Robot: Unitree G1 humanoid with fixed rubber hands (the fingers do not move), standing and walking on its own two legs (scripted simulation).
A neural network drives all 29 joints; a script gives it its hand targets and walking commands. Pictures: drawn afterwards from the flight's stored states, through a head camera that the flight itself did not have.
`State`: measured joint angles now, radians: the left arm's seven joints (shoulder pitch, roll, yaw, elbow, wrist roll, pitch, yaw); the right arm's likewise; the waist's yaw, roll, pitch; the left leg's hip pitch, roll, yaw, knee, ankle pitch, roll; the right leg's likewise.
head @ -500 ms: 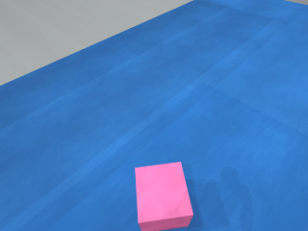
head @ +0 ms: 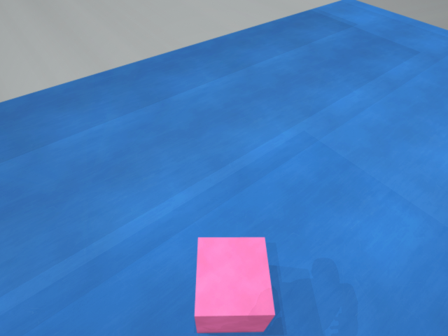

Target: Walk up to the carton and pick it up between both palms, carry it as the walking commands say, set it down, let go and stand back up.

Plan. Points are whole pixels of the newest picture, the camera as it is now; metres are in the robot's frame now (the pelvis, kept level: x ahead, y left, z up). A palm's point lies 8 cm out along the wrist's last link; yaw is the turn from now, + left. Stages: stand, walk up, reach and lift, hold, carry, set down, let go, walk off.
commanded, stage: walk up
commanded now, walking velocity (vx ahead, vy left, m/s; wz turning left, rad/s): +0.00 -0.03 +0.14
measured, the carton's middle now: (231, 285) +0.44 -0.04 -0.64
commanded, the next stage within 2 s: stand in 0.58 s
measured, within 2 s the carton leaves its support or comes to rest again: neither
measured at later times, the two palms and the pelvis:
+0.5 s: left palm out of the picture -0.02 +0.23 -0.14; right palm out of the picture +0.00 -0.21 -0.13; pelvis -0.01 +0.01 +0.01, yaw +1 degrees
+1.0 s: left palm out of the picture +0.15 +0.25 -0.12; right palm out of the picture +0.16 -0.23 -0.12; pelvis -0.03 +0.01 -0.02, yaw +0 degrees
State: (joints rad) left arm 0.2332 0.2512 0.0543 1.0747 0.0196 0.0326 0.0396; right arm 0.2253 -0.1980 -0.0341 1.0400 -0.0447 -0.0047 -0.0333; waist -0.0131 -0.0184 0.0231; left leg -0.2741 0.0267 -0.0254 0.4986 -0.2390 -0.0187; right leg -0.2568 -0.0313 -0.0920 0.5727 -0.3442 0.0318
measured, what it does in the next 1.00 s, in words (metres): stands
